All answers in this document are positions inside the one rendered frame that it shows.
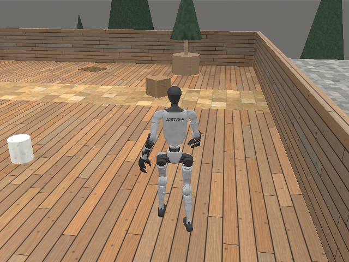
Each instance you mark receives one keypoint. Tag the right robot upper arm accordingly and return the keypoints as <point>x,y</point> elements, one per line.
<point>194,123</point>

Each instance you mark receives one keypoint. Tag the robot right hand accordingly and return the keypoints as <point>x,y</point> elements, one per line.
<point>191,142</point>

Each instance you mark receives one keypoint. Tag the robot right shin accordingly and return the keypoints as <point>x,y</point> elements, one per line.
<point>188,205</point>

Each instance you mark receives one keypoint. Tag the robot right forearm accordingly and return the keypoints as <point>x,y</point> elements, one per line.
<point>197,140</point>

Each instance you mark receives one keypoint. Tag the left robot upper arm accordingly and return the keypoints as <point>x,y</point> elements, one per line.
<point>155,125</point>

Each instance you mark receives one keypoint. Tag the robot left hand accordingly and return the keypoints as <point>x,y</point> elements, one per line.
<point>141,164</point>

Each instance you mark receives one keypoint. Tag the robot torso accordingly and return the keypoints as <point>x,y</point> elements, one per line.
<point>174,131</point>

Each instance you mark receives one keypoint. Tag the robot left forearm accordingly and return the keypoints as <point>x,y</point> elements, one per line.
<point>147,148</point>

